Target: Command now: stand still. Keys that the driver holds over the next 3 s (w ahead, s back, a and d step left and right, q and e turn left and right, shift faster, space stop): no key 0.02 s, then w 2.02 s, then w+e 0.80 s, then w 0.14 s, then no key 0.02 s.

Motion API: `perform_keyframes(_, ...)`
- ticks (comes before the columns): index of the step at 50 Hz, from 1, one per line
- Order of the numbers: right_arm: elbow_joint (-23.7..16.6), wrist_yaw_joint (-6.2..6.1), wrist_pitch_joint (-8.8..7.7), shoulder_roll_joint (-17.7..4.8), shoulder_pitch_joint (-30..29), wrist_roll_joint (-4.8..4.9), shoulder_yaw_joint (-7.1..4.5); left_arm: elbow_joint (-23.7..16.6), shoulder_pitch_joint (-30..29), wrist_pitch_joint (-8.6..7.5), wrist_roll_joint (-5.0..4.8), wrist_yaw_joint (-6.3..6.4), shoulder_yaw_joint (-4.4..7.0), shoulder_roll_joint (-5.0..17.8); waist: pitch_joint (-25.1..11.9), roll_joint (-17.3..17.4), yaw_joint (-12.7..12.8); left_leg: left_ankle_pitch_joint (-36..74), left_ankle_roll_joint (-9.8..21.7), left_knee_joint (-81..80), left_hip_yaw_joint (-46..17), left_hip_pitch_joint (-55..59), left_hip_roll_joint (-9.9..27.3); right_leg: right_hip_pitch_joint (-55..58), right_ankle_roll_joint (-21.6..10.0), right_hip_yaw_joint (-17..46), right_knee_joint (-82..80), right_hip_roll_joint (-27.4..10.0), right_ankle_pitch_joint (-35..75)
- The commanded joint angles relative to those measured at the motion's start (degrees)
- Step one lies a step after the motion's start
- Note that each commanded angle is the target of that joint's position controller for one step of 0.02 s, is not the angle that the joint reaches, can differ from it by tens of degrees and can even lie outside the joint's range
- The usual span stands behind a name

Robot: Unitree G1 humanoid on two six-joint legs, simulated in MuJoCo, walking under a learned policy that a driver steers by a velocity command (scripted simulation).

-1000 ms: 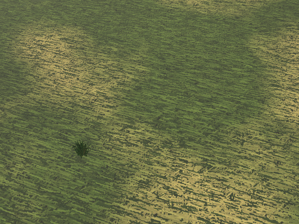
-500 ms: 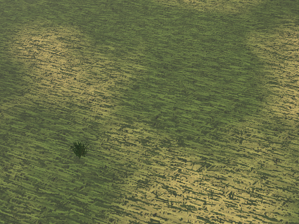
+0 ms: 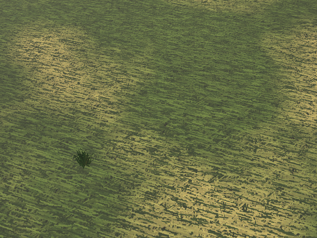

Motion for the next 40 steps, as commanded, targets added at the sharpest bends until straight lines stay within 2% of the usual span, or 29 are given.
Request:
perform_keyframes(1, -0.29, -0.15, -0.19, -4.4, 4.6, 0.0, -0.66, -0.21, 4.17, -0.15, 0.0, 0.15, 0.59, 4.26, 2.89, 0.37, -0.01, 10.66, 1.14, -4.18, -5.27, -4.65, 6.92, 1.12, -1.87, 3.96, -2.55, -4.6, 7.5)
perform_keyframes(2, -0.15, -0.13, -0.17, -4.12, 5.09, -0.09, -0.6, -0.06, 4.51, -0.12, 0.08, 0.12, 0.48, 3.84, 1.77, 0.49, -0.12, 5.65, 1.3, -5.02, -5.28, -4.29, 6.52, 1.53, -1.94, 3.69, -2.83, -4.1, 3.8)
perform_keyframes(3, -0.2, -0.11, -0.02, -4.74, 5.21, -0.16, -0.89, -0.23, 4.32, -0.04, 0.22, 0.08, 0.63, 4.07, 2.39, 0.98, -0.27, -1.08, 1.75, -5.62, -5.61, -4.92, 5.97, 0.73, -2.17, 3.01, -2.03, -3.02, -1.15)
perform_keyframes(5, -0.53, 0.03, 0.59, -7.26, 6.16, -0.21, -2.09, -1.4, 3.5, 0.2, 0.62, -0.3, 1.13, 4.5, 4.68, 4.12, -0.92, -20.22, 4.52, -6.88, -8.89, -6.91, 6.41, -4.15, -3.28, 0.16, 3.65, 0.55, -14.91)
perform_keyframes(6, -0.55, 0.18, 0.84, -7.99, 7.82, -0.28, -2.6, -2.42, 2.14, 0.19, 1.04, -0.67, 1.19, 4.18, 7.21, 5.57, -1.95, -28.22, 6.37, -8.98, -12.8, -7.05, 8.61, -9.39, -3.54, -0.92, 7.43, 1.82, -18.39)
perform_keyframes(7, -0.25, 0.24, 0.92, -8.73, 10.12, -0.27, -3.07, -3.73, 0.54, -0.05, 1.5, -1.05, 0.97, 2.96, 9.16, 7.72, -3.07, -33.82, 8.58, -11.89, -18.14, -6.23, 12.35, -14.0, -3.56, -2.78, 12.24, 2.62, -18.08)
perform_keyframes(8, -0.05, 0.3, 0.78, -9.09, 11.25, -0.36, -3.48, -5.04, -0.8, -0.6, 2.06, -1.37, 0.74, 2.0, 11.09, 9.09, -3.58, -35.12, 10.82, -13.7, -22.8, -6.48, 16.25, -16.56, -3.69, -4.18, 16.13, 1.38, -15.12)
perform_keyframes(10, -0.6, 0.52, 0.03, -9.04, 10.86, -0.92, -3.89, -7.24, -2.78, -1.98, 1.8, -1.89, 1.14, 3.04, 11.67, 8.1, -3.39, -29.04, 12.79, -14.83, -25.21, -5.45, 18.86, -20.12, -4.25, -2.94, 20.55, -0.99, -14.4)
perform_keyframes(12, -1.34, 0.72, -0.9, -9.5, 9.33, -0.96, -4.31, -8.52, -2.16, -3.31, 1.21, -2.55, 1.59, 3.73, 10.58, 7.14, -1.9, -21.57, 12.35, -12.81, -22.2, -4.3, 18.32, -18.65, -4.88, -2.74, 16.94, -1.87, -14.3)
perform_keyframes(13, -1.85, 0.82, -1.26, -9.29, 7.76, -0.55, -4.4, -8.33, -0.25, -3.84, 0.75, -2.74, 1.77, 3.43, 9.65, 6.58, -0.37, -17.87, 11.18, -11.24, -19.02, -6.13, 16.64, -13.44, -5.08, -3.83, 12.49, -1.11, -11.26)
perform_keyframes(14, -2.69, 0.91, -1.47, -9.08, 5.04, 0.01, -4.43, -6.94, 4.51, -4.23, 0.3, -2.79, 1.93, 2.6, 8.45, 5.75, 2.44, -14.92, 9.58, -8.44, -14.96, -11.15, 14.13, -3.57, -5.26, -5.58, 6.16, 0.58, -6.61)
perform_keyframes(15, -3.57, 1.02, -1.78, -8.32, 3.19, 0.05, -4.28, -4.49, 11.08, -4.42, 0.03, -2.62, 2.5, 2.89, 6.73, 3.56, 5.13, -11.75, 7.96, -3.39, -11.29, -17.25, 11.04, 7.93, -5.05, -5.6, 1.97, 2.43, -4.78)
perform_keyframes(16, -4.89, 1.4, -2.6, -5.74, 1.51, -0.18, -3.49, -3.0, 17.79, -4.84, 0.67, -2.08, 3.64, 6.19, 4.46, -4.7, 7.99, -7.43, 5.63, 10.3, -4.15, -24.16, 5.83, 17.63, -5.85, 5.53, -4.88, -4.83, -10.33)
perform_keyframes(17, -7.32, 2.0, -3.29, -1.87, 1.6, -0.19, -2.5, -1.75, 25.47, -4.59, 0.37, -1.89, 5.46, 13.35, 0.34, -18.51, 9.15, -13.42, 2.91, 28.34, 5.1, -33.82, -1.37, 23.83, -10.97, 30.45, -14.91, -18.95, -25.09)
perform_keyframes(18, -7.79, 2.4, -3.14, -6.9, 0.14, -2.11, -3.62, -1.4, 22.99, -3.7, 0.34, -1.81, 5.03, 10.86, 4.41, -10.93, 6.3, -15.17, 3.37, 38.95, 2.73, -36.69, 1.8, 17.36, -12.95, 35.79, -15.92, -21.77, -30.05)
perform_keyframes(19, -7.9, 3.06, -3.31, -6.0, -1.16, -2.3, -3.57, -3.92, 16.36, -3.79, 0.58, -2.1, 4.29, 8.44, 8.53, -3.88, 3.36, -9.36, 3.79, 42.63, 1.11, -37.58, 4.71, 11.88, -12.45, 30.96, -16.07, -20.02, -28.18)
perform_keyframes(20, -7.54, 3.6, -3.73, -4.31, -0.92, -1.71, -3.16, -5.51, 12.09, -4.29, 0.67, -2.28, 4.01, 7.75, 9.01, -1.61, 1.59, -4.08, 3.48, 42.51, 0.56, -36.01, 6.3, 8.85, -11.65, 25.2, -16.62, -17.6, -20.63)
perform_keyframes(22, -7.2, 4.24, -3.63, -4.5, -0.47, -1.68, -3.47, -6.01, 10.44, -5.38, 0.45, -2.08, 3.09, 5.57, 7.2, -1.46, -0.27, 1.15, 2.29, 40.28, 1.7, -33.25, 7.65, 8.37, -9.91, 15.83, -16.91, -13.48, -6.12)
perform_keyframes(24, -7.42, 4.42, -2.86, -4.88, -0.76, -1.63, -3.81, -4.57, 13.8, -6.04, 0.31, -1.9, 2.59, 4.95, 5.09, -3.0, -0.47, 2.97, 1.5, 39.92, 3.97, -33.81, 6.86, 11.32, -9.25, 10.07, -15.01, -11.55, 9.41)
perform_keyframes(26, -8.79, 4.4, -2.24, -4.57, -4.27, -1.47, -3.86, -3.45, 16.72, -6.25, 0.24, -1.77, 2.17, 4.83, 4.65, -3.89, -0.12, 4.0, 0.81, 38.73, 5.75, -35.89, 6.35, 12.68, -9.1, 6.38, -13.58, -10.72, 21.23)
perform_keyframes(30, -13.57, 4.48, -1.88, -3.46, -16.3, -0.93, -3.08, -3.38, 17.64, -6.37, 0.44, -1.5, 1.37, 4.54, 7.03, -4.65, 1.44, 8.08, 0.16, 26.39, 9.16, -34.82, 4.6, 9.9, -8.86, 2.51, -14.09, -8.95, 30.71)
perform_keyframes(33, -15.52, 4.36, -1.91, -3.25, -20.92, -0.4, -2.5, -3.05, 18.27, -6.65, 0.49, -1.09, 1.33, 5.63, 7.4, -5.82, 1.99, 10.26, 1.57, 15.91, 11.48, -28.23, 2.51, 9.56, -8.78, 0.93, -13.81, -9.25, 37.06)
perform_keyframes(35, -15.62, 3.83, -2.02, -4.85, -19.08, -0.34, -2.95, -2.99, 17.25, -6.96, 0.54, -0.91, 1.55, 6.83, 5.66, -6.23, 0.16, 9.49, 3.8, 12.99, 11.83, -22.45, 0.83, 11.6, -8.46, 0.06, -10.1, -10.43, 48.63)
perform_keyframes(36, -14.84, 3.44, -2.24, -5.98, -15.77, -0.36, -3.44, -3.09, 16.32, -7.06, 0.53, -0.77, 1.78, 7.57, 3.53, -6.47, -1.62, 8.25, 4.99, 12.57, 11.8, -18.41, -0.44, 12.94, -8.13, -0.43, -5.82, -10.82, 55.71)
perform_keyframes(37, -12.98, 3.05, -2.61, -7.31, -9.53, -0.3, -4.17, -3.25, 15.31, -6.96, 0.63, -0.66, 2.03, 8.29, 0.2, -6.54, -4.4, 7.12, 6.18, 11.72, 11.09, -12.76, -1.51, 14.13, -7.93, -0.74, 1.25, -10.94, 59.87)
perform_keyframes(38, -10.12, 2.64, -3.05, -8.34, -0.96, -0.33, -4.99, -3.57, 13.87, -6.67, 0.44, -0.73, 2.27, 8.96, -3.99, -6.1, -8.1, 8.71, 7.36, 7.93, 10.38, -3.95, -1.71, 12.98, -7.71, -1.31, 11.09, -10.44, 57.78)
perform_keyframes(39, -7.81, 2.13, -3.41, -10.63, 7.12, -1.3, -6.04, -4.18, 13.23, -6.54, 0.13, -1.07, 2.2, 8.55, -7.98, -4.36, -11.33, 5.8, 9.05, 5.59, 5.07, 8.08, 3.39, 4.81, -7.49, -2.11, 23.94, -8.6, 44.53)
perform_keyframes(40, -7.38, 1.96, -3.46, -16.0, 12.83, -2.68, -7.4, -5.89, 16.39, -6.32, -0.63, -1.68, 1.24, 3.12, -14.73, 5.73, -9.82, -2.79, 14.19, 3.5, -17.64, 20.84, 20.11, -9.87, -6.35, -4.88, 45.74, -1.58, 8.37)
